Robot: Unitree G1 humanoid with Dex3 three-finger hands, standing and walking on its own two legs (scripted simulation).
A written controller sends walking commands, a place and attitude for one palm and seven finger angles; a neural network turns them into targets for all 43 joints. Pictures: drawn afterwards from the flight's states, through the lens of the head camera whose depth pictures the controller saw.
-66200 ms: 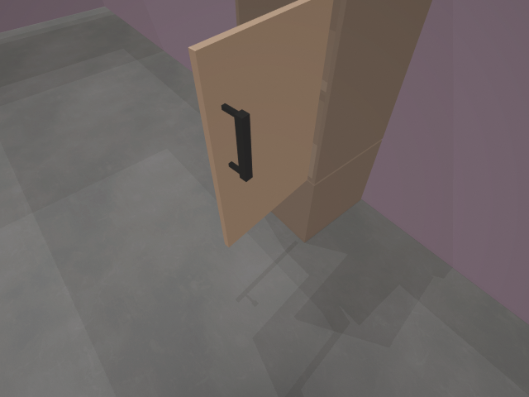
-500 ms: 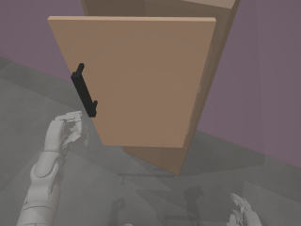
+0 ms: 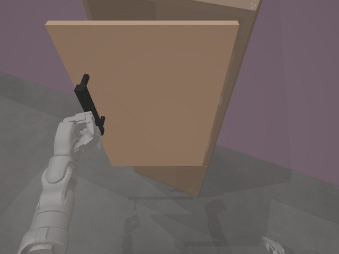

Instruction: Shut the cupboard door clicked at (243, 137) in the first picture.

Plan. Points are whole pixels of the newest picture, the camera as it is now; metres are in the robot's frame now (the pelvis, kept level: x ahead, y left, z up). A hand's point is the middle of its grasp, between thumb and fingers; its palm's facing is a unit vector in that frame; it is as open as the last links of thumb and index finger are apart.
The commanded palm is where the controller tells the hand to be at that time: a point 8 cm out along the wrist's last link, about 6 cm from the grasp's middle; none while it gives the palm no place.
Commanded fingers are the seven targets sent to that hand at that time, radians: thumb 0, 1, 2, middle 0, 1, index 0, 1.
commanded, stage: bring the fist close to the handle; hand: left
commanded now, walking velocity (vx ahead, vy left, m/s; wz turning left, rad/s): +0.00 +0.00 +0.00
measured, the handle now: (93, 107) +0.46 +0.21 +0.08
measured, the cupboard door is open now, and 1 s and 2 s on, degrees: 23 12 0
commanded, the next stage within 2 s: push the door shut along its arc in 0.16 s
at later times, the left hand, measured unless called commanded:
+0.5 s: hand (99, 130) +0.38 +0.18 +0.08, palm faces -0.02 -1.00 -0.03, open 3.1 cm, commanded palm +0.36 +0.23 +0.08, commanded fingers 0.00 0.90 0.90 -1.30 -1.50 -1.30 -1.50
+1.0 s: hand (113, 109) +0.45 +0.16 +0.08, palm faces -0.16 -0.99 -0.02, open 3.1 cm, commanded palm +0.44 +0.21 +0.08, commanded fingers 0.00 0.90 0.90 -1.30 -1.50 -1.30 -1.50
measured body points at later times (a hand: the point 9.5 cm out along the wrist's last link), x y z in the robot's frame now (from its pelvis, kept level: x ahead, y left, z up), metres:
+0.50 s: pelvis -0.02 +0.00 +0.00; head +0.03 +0.01 +0.44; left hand +0.38 +0.23 +0.09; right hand +0.11 -0.25 -0.11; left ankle +0.00 +0.10 -0.70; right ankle +0.00 -0.10 -0.70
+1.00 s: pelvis -0.02 +0.00 -0.01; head +0.07 +0.01 +0.43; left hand +0.45 +0.21 +0.09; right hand +0.02 -0.27 -0.13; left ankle +0.00 +0.10 -0.70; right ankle +0.00 -0.10 -0.70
